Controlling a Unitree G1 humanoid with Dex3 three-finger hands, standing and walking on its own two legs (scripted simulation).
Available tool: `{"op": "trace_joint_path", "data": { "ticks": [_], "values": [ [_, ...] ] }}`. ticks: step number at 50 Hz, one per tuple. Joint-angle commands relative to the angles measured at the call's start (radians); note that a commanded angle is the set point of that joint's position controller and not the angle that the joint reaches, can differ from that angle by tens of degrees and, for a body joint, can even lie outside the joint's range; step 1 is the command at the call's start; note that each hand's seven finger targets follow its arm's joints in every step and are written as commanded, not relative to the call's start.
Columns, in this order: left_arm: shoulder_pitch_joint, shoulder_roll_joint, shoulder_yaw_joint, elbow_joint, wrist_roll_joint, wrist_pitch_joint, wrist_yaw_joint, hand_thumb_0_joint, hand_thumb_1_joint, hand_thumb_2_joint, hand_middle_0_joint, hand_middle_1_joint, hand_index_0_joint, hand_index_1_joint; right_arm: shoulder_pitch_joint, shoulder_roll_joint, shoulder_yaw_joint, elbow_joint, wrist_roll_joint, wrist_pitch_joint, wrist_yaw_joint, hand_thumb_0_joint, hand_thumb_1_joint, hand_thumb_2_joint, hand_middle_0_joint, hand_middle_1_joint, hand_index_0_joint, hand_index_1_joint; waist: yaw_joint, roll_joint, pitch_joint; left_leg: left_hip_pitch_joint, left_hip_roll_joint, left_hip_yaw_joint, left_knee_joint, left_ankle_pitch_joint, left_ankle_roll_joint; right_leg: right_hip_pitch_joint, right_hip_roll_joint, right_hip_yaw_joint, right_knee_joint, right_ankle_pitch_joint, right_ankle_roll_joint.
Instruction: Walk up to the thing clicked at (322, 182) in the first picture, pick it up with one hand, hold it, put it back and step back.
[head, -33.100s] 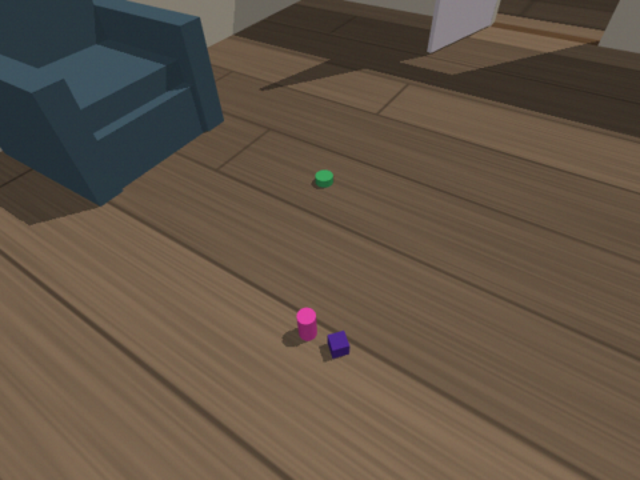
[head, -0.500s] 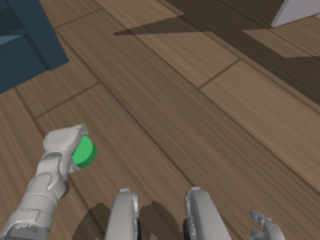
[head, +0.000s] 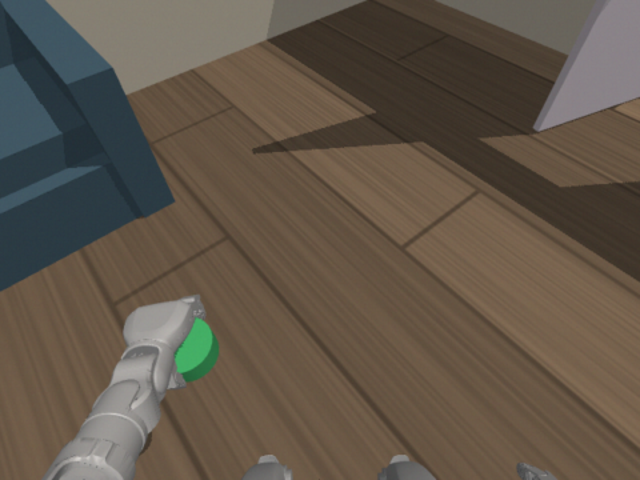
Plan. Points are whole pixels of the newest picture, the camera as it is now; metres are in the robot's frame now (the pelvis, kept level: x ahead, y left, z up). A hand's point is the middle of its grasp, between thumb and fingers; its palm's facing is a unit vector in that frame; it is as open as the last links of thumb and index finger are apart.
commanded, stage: lift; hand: left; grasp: from above
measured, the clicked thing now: (187, 348) +0.35 +0.22 -0.11
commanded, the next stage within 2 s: hold in 0.18 s
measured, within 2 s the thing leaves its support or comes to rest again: neither
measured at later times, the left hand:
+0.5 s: hand (164, 321) +0.35 +0.22 -0.02, palm faces -0.43 -0.06 -0.90, open 11.3 cm
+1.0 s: hand (159, 311) +0.35 +0.22 +0.02, palm faces -0.42 -0.06 -0.90, open 11.3 cm
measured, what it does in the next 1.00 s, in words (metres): rises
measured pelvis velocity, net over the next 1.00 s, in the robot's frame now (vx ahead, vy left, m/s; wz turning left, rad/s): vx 0.04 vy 0.00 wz -0.01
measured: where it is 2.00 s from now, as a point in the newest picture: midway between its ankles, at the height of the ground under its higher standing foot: outside the picture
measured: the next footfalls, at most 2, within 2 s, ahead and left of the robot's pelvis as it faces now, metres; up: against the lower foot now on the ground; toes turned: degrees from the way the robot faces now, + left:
none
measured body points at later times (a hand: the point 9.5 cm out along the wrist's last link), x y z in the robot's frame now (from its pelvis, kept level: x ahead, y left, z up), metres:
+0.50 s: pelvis +0.03 +0.00 +0.04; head +0.07 -0.01 +0.49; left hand +0.37 +0.22 +0.03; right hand +0.13 -0.27 -0.08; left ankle +0.05 +0.12 -0.67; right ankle +0.03 -0.14 -0.67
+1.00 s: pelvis +0.04 +0.00 +0.06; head +0.05 -0.02 +0.51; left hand +0.37 +0.22 +0.07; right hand +0.15 -0.27 -0.06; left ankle +0.05 +0.12 -0.67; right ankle +0.03 -0.14 -0.67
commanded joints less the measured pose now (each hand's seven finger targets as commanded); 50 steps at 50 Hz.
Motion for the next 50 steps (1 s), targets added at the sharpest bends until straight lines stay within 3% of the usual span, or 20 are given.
{"op": "trace_joint_path", "data": {
  "ticks": [1, 11, 15, 18, 28, 33, 35, 37, 39, 40, 43, 50],
  "values": [
    [-0.271, 0.191, 0.068, -0.139, -0.003, 0.004, 0.03, 0.0, 0.487, 0.886, -0.828, -0.928, -0.858, -0.897, 0.021, -0.148, -0.05, -0.106, 0.002, -0.033, -0.002, 0.0, -0.904, -0.901, 0.2, 0.3, 0.2, 0.3, 0.014, 0.004, -0.274, 0.31, -0.044, -0.004, -0.223, 0.165, 0.006, 0.165, 0.045, -0.011, -0.213, 0.182, -0.041],
    [-0.302, 0.185, 0.06, -0.187, -0.008, -0.014, 0.022, 0.0, 0.474, 0.922, -0.83, -0.925, -0.854, -0.9, 0.027, -0.15, -0.054, -0.114, 0.005, -0.026, -0.001, 0.0, -0.902, -0.899, 0.2, 0.3, 0.2, 0.3, 0.004, -0.009, -0.262, 0.442, -0.049, 0.014, -0.318, 0.244, 0.006, 0.275, 0.04, -0.002, -0.321, 0.258, -0.034],
    [-0.284, 0.179, 0.058, -0.19, -0.001, -0.01, 0.028, 0.0, 0.473, 0.898, -0.803, -0.947, -0.842, -0.907, 0.022, -0.15, -0.055, -0.109, 0.006, -0.021, 0.0, 0.0, -0.9, -0.896, 0.2, 0.3, 0.2, 0.3, 0.018, -0.006, -0.261, 0.489, -0.05, 0.018, -0.351, 0.293, 0.003, 0.317, 0.041, -0.005, -0.345, 0.297, -0.036],
    [-0.31, 0.209, 0.07, -0.188, 0.01, -0.007, 0.025, 0.0, 0.465, 0.913, -0.799, -0.945, -0.835, -0.908, 0.017, -0.155, -0.06, -0.107, 0.007, -0.015, 0.0, 0.0, -0.899, -0.896, 0.2, 0.3, 0.2, 0.3, 0.019, 0.003, -0.239, 0.499, -0.052, 0.02, -0.374, 0.296, 0.001, 0.332, 0.044, -0.005, -0.368, 0.298, -0.035],
    [-0.277, 0.181, 0.045, -0.226, -0.004, -0.015, -0.046, 0.0, 0.493, 0.928, -0.813, -0.971, -0.854, -0.93, -0.005, -0.154, -0.061, -0.13, 0.014, 0.003, 0.008, 0.0, -0.898, -0.896, 0.2, 0.3, 0.2, 0.3, 0.034, -0.03, -0.23, 0.563, -0.055, 0.031, -0.414, 0.4, 0.006, 0.431, 0.046, 0.001, -0.411, 0.398, -0.031],
    [-0.275, 0.189, 0.05, -0.241, 0.001, -0.019, -0.062, 0.0, 0.475, 0.953, -0.813, -0.963, -0.846, -0.929, -0.01, -0.155, -0.059, -0.15, 0.017, 0.016, 0.011, 0.0, -0.898, -0.897, 0.2, 0.3, 0.2, 0.3, 0.034, -0.034, -0.219, 0.579, -0.055, 0.038, -0.428, 0.428, 0.01, 0.443, 0.045, 0.002, -0.423, 0.427, -0.031],
    [-0.276, 0.215, 0.072, -0.254, 0.002, -0.02, -0.06, 0.0, 0.478, 0.947, -0.81, -0.966, -0.844, -0.93, -0.013, -0.157, -0.06, -0.152, 0.017, 0.021, 0.011, 0.0, -0.898, -0.897, 0.2, 0.3, 0.2, 0.3, 0.045, -0.013, -0.224, 0.596, -0.054, 0.04, -0.441, 0.437, 0.008, 0.465, 0.046, -0.001, -0.429, 0.427, -0.033],
    [-0.295, 0.191, 0.05, -0.28, 0.006, -0.02, -0.068, 0.0, 0.477, 0.952, -0.802, -0.971, -0.839, -0.933, -0.016, -0.155, -0.061, -0.156, 0.018, 0.024, 0.013, 0.0, -0.895, -0.896, 0.2, 0.3, 0.2, 0.3, 0.037, -0.008, -0.236, 0.62, -0.053, 0.042, -0.438, 0.467, 0.012, 0.459, 0.046, 0.002, -0.428, 0.455, -0.031],
    [-0.28, 0.214, 0.069, -0.266, 0.009, -0.019, -0.071, 0.0, 0.465, 0.934, -0.798, -0.957, -0.833, -0.921, -0.008, -0.161, -0.062, -0.152, 0.016, 0.028, 0.013, 0.0, -0.897, -0.897, 0.2, 0.3, 0.2, 0.3, 0.038, -0.024, -0.232, 0.621, -0.05, 0.039, -0.44, 0.491, 0.014, 0.48, 0.046, -0.004, -0.432, 0.473, -0.029],
    [-0.293, 0.224, 0.076, -0.29, 0.006, -0.022, -0.071, 0.0, 0.462, 0.956, -0.805, -0.949, -0.835, -0.919, -0.017, -0.157, -0.061, -0.156, 0.017, 0.03, 0.013, 0.0, -0.898, -0.897, 0.2, 0.3, 0.2, 0.3, 0.049, -0.005, -0.24, 0.631, -0.052, 0.042, -0.447, 0.494, 0.013, 0.492, 0.045, -0.003, -0.436, 0.477, -0.03],
    [-0.293, 0.207, 0.059, -0.288, 0.009, -0.021, -0.081, 0.0, 0.478, 0.964, -0.797, -0.994, -0.836, -0.954, -0.026, -0.154, -0.058, -0.162, 0.018, 0.037, 0.013, 0.0, -0.897, -0.897, 0.2, 0.3, 0.2, 0.3, 0.04, -0.024, -0.228, 0.638, -0.055, 0.047, -0.456, 0.478, 0.018, 0.493, 0.042, 0.003, -0.452, 0.485, -0.025],
    [-0.236, 0.192, 0.052, -0.278, -0.002, -0.013, -0.108, 0.0, 0.473, 0.957, -0.8, -0.978, -0.836, -0.942, -0.057, -0.152, -0.052, -0.186, 0.022, 0.047, 0.013, 0.0, -0.899, -0.898, 0.2, 0.3, 0.2, 0.3, 0.052, -0.028, -0.158, 0.63, -0.053, 0.05, -0.507, 0.392, 0.016, 0.494, 0.041, -0.002, -0.494, 0.386, -0.032]
  ]
}}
